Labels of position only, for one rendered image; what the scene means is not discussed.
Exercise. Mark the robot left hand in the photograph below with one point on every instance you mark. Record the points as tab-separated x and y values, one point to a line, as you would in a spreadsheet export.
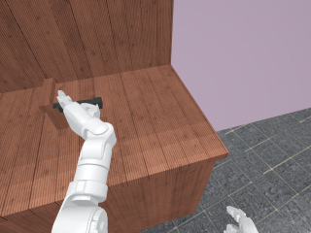
77	114

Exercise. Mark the left robot forearm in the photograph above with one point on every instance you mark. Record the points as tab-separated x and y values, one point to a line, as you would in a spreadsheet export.
89	185

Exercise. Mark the robot left upper arm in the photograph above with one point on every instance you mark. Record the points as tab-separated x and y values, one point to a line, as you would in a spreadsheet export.
81	219

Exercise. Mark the robot right hand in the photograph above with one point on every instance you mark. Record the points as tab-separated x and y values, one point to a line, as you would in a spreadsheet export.
246	225

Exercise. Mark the tap lever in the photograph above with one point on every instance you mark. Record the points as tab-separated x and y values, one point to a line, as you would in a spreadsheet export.
95	101

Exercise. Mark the counter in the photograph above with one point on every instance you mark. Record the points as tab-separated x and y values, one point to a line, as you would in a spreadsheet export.
119	50

